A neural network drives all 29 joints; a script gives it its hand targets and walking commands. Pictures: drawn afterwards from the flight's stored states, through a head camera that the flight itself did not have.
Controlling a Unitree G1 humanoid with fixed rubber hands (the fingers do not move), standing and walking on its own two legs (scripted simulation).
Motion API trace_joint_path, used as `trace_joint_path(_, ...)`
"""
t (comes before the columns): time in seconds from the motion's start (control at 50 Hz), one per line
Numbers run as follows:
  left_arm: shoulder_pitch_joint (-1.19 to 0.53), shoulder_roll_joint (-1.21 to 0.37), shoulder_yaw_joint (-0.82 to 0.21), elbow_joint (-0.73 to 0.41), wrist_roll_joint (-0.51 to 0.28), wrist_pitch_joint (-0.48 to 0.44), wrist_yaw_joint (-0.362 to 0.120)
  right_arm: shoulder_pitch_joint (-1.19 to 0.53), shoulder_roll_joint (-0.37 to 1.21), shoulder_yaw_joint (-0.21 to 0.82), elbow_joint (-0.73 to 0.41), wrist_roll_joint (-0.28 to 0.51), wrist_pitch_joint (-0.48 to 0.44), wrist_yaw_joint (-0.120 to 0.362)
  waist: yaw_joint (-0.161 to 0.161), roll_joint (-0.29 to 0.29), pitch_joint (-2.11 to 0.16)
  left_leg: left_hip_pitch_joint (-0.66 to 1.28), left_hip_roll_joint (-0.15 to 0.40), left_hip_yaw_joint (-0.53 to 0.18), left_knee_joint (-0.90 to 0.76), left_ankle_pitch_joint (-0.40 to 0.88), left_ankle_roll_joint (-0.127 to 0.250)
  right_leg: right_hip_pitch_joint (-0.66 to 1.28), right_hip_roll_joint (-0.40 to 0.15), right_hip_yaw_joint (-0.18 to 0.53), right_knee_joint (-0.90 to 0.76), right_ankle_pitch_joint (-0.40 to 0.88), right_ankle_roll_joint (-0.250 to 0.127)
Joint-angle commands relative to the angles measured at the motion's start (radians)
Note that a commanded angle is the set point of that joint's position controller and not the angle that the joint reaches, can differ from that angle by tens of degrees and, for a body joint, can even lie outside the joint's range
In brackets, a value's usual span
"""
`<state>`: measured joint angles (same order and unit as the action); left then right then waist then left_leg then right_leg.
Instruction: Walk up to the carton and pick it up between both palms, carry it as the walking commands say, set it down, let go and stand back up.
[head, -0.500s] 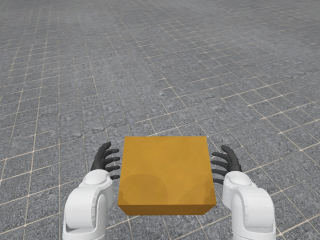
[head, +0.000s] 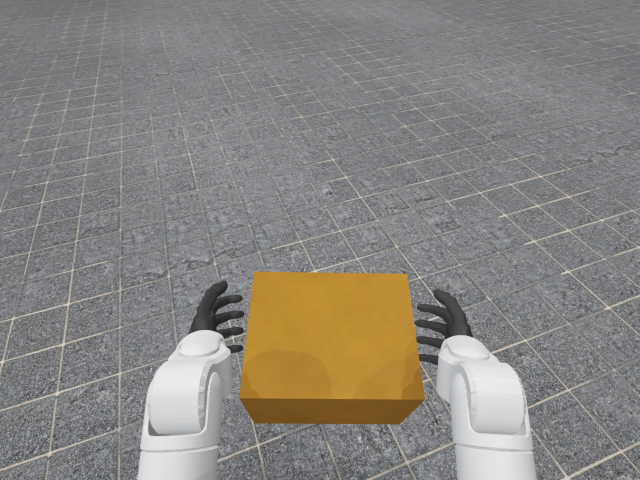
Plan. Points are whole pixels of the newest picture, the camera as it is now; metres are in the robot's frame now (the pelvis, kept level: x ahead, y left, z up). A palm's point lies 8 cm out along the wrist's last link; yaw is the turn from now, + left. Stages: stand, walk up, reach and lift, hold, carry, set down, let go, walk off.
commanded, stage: carry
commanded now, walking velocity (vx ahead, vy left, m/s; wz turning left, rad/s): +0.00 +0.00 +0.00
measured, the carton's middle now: (329, 350) +0.32 +0.00 -0.02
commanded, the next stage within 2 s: hold in 0.94 s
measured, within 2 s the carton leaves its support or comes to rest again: neither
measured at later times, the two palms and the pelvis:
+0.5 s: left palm (225, 349) +0.28 +0.13 +0.06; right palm (463, 360) +0.27 -0.17 +0.04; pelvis +0.00 -0.01 +0.00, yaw +0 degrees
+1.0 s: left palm (227, 356) +0.28 +0.12 +0.05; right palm (463, 371) +0.27 -0.17 +0.02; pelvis -0.01 -0.01 +0.00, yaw -3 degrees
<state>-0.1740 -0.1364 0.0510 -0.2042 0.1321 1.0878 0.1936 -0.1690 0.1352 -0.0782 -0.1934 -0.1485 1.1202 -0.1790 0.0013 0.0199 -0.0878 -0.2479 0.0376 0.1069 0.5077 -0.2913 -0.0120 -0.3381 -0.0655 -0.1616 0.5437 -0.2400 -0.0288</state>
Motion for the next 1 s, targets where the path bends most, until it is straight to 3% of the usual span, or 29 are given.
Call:
trace_joint_path(0.0, -0.453, -0.831, -0.416, 0.037, -0.241, -0.133, -0.251, -0.483, 0.85, 0.403, 0.068, 0.26, -0.147, 0.256, 0.002, -0.013, -0.213, 0.035, 0.113, -0.081, -0.088, 0.263, 0.0, 0.125, -0.085, 0.086, -0.053, 0.143, 0.006)
trace_joint_path(0.02, -0.437, -0.851, -0.427, 0.027, -0.246, -0.154, -0.26, -0.462, 0.884, 0.429, 0.081, 0.271, -0.17, 0.266, 0.003, 0.0, -0.285, 0.056, 0.107, -0.071, -0.058, 0.246, -0.004, 0.173, -0.094, 0.093, -0.072, 0.191, -0.008)
trace_joint_path(0.04, -0.399, -0.949, -0.511, -0.085, -0.294, -0.148, -0.265, -0.522, 0.953, 0.545, -0.131, 0.349, -0.178, 0.266, 0.003, 0.023, -0.273, 0.057, 0.105, -0.056, -0.061, 0.237, -0.005, 0.159, -0.098, 0.105, -0.067, 0.185, -0.006)
trace_joint_path(0.06, -0.491, -1.014, -0.582, -0.205, -0.361, -0.147, -0.27, -0.545, 0.995, 0.572, -0.228, 0.354, -0.172, 0.253, -0.002, -0.045, -0.271, 0.042, 0.1, -0.059, -0.056, 0.196, -0.008, 0.168, -0.101, 0.101, -0.073, 0.202, 0.012)
trace_joint_path(0.12, -0.373, -0.882, -0.482, 0.0, -0.266, -0.144, -0.268, -0.431, 0.891, 0.499, -0.034, 0.27, -0.16, 0.25, -0.003, -0.067, -0.297, 0.048, 0.1, -0.063, -0.017, 0.212, 0.011, 0.2, -0.1, 0.099, -0.085, 0.268, 0.013)
trace_joint_path(0.16, -0.411, -0.949, -0.556, -0.174, -0.319, -0.149, -0.266, -0.491, 0.965, 0.598, -0.202, 0.349, -0.161, 0.253, -0.004, -0.069, -0.263, 0.015, 0.097, -0.06, -0.041, 0.155, -0.001, 0.185, -0.119, 0.108, -0.085, 0.225, 0.006)
trace_joint_path(0.18, -0.345, -0.733, -0.296, 0.177, -0.132, -0.194, -0.275, -0.399, 0.735, 0.319, 0.149, 0.141, -0.208, 0.261, -0.003, -0.063, -0.287, 0.018, 0.086, -0.055, -0.034, 0.111, -0.001, 0.211, -0.12, 0.119, -0.108, 0.212, 0.001)
trace_joint_path(0.2, -0.399, -0.869, -0.47, 0.03, -0.234, -0.205, -0.28, -0.495, 0.849, 0.483, -0.022, 0.263, -0.228, 0.277, -0.002, 0.036, -0.217, 0.019, 0.104, -0.059, -0.058, 0.159, -0.009, 0.135, -0.112, 0.098, -0.089, 0.184, 0.001)
trace_joint_path(0.22, -0.417, -0.844, -0.439, 0.065, -0.22, -0.237, -0.283, -0.536, 0.832, 0.464, 0.009, 0.255, -0.26, 0.283, 0.0, 0.004, -0.278, 0.072, 0.1, -0.048, -0.056, 0.168, -0.013, 0.161, -0.104, 0.102, -0.081, 0.19, -0.002)
trace_joint_path(0.24, -0.449, -0.996, -0.608, -0.197, -0.342, -0.213, -0.29, -0.52, 0.988, 0.61, -0.235, 0.351, -0.243, 0.275, -0.003, -0.022, -0.25, 0.019, 0.108, -0.074, -0.067, 0.16, -0.006, 0.173, -0.098, 0.091, -0.089, 0.161, 0.006)
trace_joint_path(0.26, -0.394, -0.891, -0.472, 0.058, -0.243, -0.216, -0.285, -0.509, 0.862, 0.493, -0.043, 0.258, -0.242, 0.268, -0.003, -0.023, -0.257, 0.055, 0.093, -0.048, -0.043, 0.106, 0.0, 0.125, -0.11, 0.128, -0.122, 0.143, 0.006)
trace_joint_path(0.34, -0.409, -0.894, -0.534, -0.094, -0.281, -0.226, -0.28, -0.446, 0.904, 0.558, -0.099, 0.294, -0.236, 0.271, -0.007, -0.055, -0.269, 0.038, 0.094, -0.043, -0.021, 0.117, -0.001, 0.174, -0.119, 0.12, -0.111, 0.224, 0.011)
trace_joint_path(0.38, -0.375, -0.83, -0.456, 0.094, -0.217, -0.248, -0.297, -0.489, 0.82, 0.475, 0.022, 0.236, -0.279, 0.279, -0.002, -0.034, -0.256, 0.03, 0.104, -0.061, -0.064, 0.159, -0.004, 0.185, -0.113, 0.105, -0.089, 0.18, -0.001)
trace_joint_path(0.4, -0.346, -0.901, -0.511, -0.02, -0.267, -0.26, -0.3, -0.531, 0.86, 0.559, -0.162, 0.293, -0.292, 0.278, -0.002, -0.088, -0.275, 0.034, 0.105, -0.05, -0.043, 0.143, -0.003, 0.2, -0.109, 0.099, -0.092, 0.216, 0.002)
trace_joint_path(0.46, -0.43, -0.872, -0.516, -0.026, -0.252, -0.274, -0.296, -0.447, 0.879, 0.516, -0.012, 0.261, -0.288, 0.288, -0.006, -0.008, -0.266, 0.05, 0.105, -0.058, -0.033, 0.161, 0.002, 0.177, -0.107, 0.105, -0.084, 0.205, -0.006)
trace_joint_path(0.48, -0.317, -0.77, -0.389, 0.209, -0.159, -0.289, -0.296, -0.398, 0.777, 0.431, 0.182, 0.196, -0.304, 0.296, -0.002, -0.018, -0.279, 0.083, 0.094, -0.05, -0.037, 0.133, -0.002, 0.169, -0.112, 0.121, -0.109, 0.168, -0.004)
trace_joint_path(0.5, -0.375, -0.884, -0.522, 0.002, -0.251, -0.291, -0.303, -0.435, 0.873, 0.535, -0.026, 0.27, -0.316, 0.299, -0.004, 0.003, -0.268, 0.065, 0.097, -0.055, -0.048, 0.138, -0.008, 0.166, -0.106, 0.104, -0.101, 0.143, -0.003)
trace_joint_path(0.54, -0.371, -0.916, -0.54, -0.022, -0.27, -0.28, -0.302, -0.459, 0.874, 0.557, -0.094, 0.28, -0.304, 0.288, -0.002, -0.018, -0.268, 0.057, 0.093, -0.047, -0.012, 0.162, -0.003, 0.149, -0.113, 0.128, -0.102, 0.226, -0.001)
trace_joint_path(0.58, -0.35, -0.769, -0.403, 0.187, -0.166, -0.323, -0.307, -0.445, 0.751, 0.437, 0.148, 0.193, -0.338, 0.308, -0.004, -0.038, -0.274, 0.064, 0.118, -0.05, -0.032, 0.213, -0.007, 0.165, -0.094, 0.093, -0.079, 0.223, 0.001)
trace_joint_path(0.64, -0.424, -0.925, -0.556, -0.046, -0.285, -0.322, -0.313, -0.526, 0.89, 0.575, -0.124, 0.302, -0.349, 0.3, -0.002, 0.0, -0.298, 0.089, 0.125, -0.035, -0.005, 0.368, -0.01, 0.197, -0.09, 0.07, -0.021, 0.353, 0.009)
trace_joint_path(0.72, -0.371, -0.848, -0.484, 0.072, -0.215, -0.31, -0.302, -0.517, 0.799, 0.5, -0.032, 0.25, -0.337, 0.294, -0.003, -0.016, -0.312, 0.114, 0.116, -0.029, 0.01, 0.307, -0.002, 0.18, -0.093, 0.097, -0.037, 0.355, -0.004)
trace_joint_path(0.74, -0.393, -0.973, -0.632, -0.208, -0.344, -0.276, -0.303, -0.428, 0.967, 0.653, -0.226, 0.34, -0.293, 0.279, -0.008, -0.067, -0.318, 0.073, 0.109, -0.039, 0.01, 0.185, 0.008, 0.199, -0.1, 0.111, -0.081, 0.295, -0.007)
trace_joint_path(0.76, -0.346, -0.739, -0.373, 0.142, -0.132, -0.295, -0.3, -0.393, 0.706, 0.374, 0.125, 0.143, -0.307, 0.291, -0.006, -0.016, -0.282, 0.058, 0.117, -0.05, -0.014, 0.246, 0.001, 0.201, -0.102, 0.097, -0.044, 0.325, -0.001)
trace_joint_path(0.84, -0.434, -0.812, -0.439, 0.164, -0.187, -0.34, -0.32, -0.51, 0.783, 0.443, 0.133, 0.202, -0.364, 0.315, -0.001, -0.02, -0.226, 0.067, 0.127, -0.05, -0.032, 0.256, -0.011, 0.145, -0.093, 0.092, -0.055, 0.251, 0.004)
trace_joint_path(0.86, -0.424, -0.817, -0.464, 0.101, -0.2, -0.345, -0.318, -0.44, 0.812, 0.452, 0.14, 0.216, -0.365, 0.32, -0.001, 0.034, -0.252, 0.051, 0.112, -0.055, -0.048, 0.188, -0.004, 0.152, -0.1, 0.105, -0.071, 0.191, 0.003)
trace_joint_path(0.92, -0.385, -0.904, -0.515, 0.047, -0.251, -0.326, -0.322, -0.506, 0.876, 0.552, -0.035, 0.275, -0.355, 0.307, -0.004, -0.057, -0.289, 0.026, 0.098, -0.048, -0.023, 0.095, 0.002, 0.204, -0.109, 0.131, -0.104, 0.163, -0.005)
trace_joint_path(0.94, -0.367, -0.709, -0.331, 0.33, -0.113, -0.346, -0.339, -0.478, 0.838, 0.446, 0.297, 0.172, -0.378, 0.324, 0.11, 0.05, -0.102, -0.035, -0.162, -0.149, -0.106, 0.117, 0.064, 0.433, 0.075, 0.302, -0.158, 0.277, 0.015)
trace_joint_path(0.96, -0.31, -0.681, -0.373, 0.252, -0.138, -0.392, -0.35, -0.389, 0.812, 0.479, 0.252, 0.189, -0.419, 0.317, 0.079, -0.017, -0.094, -0.104, -0.146, -0.201, -0.126, 0.172, 0.084, 0.53, 0.071, 0.31, -0.163, 0.379, 0.014)
trace_joint_path(0.98, -0.336, -0.679, -0.404, 0.229, -0.139, -0.409, -0.364, -0.324, 0.818, 0.463, 0.281, 0.187, -0.443, 0.318, 0.063, 0.034, -0.089, -0.102, -0.139, -0.221, -0.137, 0.254, 0.07, 0.589, 0.055, 0.318, -0.167, 0.485, 0.011)
